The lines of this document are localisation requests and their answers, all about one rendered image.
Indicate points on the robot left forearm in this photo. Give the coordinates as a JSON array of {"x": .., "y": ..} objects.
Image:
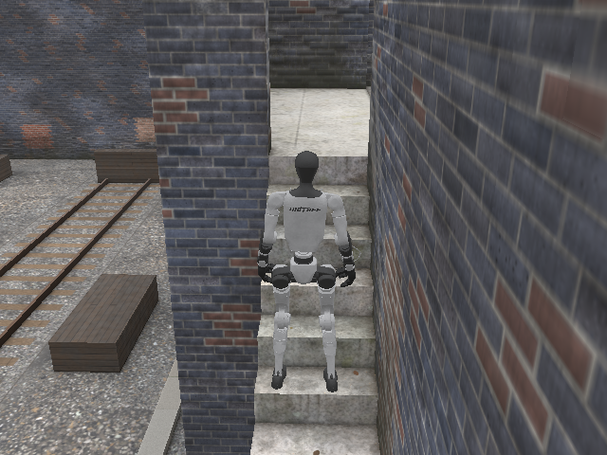
[{"x": 264, "y": 252}]

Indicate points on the robot left shin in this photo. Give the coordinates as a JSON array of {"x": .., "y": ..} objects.
[{"x": 279, "y": 345}]

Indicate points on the robot right forearm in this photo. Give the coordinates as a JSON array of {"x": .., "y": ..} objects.
[{"x": 347, "y": 255}]

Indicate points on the robot left upper arm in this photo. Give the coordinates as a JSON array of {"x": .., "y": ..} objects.
[{"x": 274, "y": 201}]

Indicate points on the left robot hand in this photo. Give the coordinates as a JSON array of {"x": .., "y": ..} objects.
[{"x": 263, "y": 270}]

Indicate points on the right robot hand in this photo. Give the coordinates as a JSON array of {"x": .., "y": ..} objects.
[{"x": 341, "y": 272}]

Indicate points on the robot right upper arm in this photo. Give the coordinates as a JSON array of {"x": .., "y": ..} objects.
[{"x": 335, "y": 203}]

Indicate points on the left robot foot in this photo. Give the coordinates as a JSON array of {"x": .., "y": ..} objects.
[{"x": 277, "y": 381}]

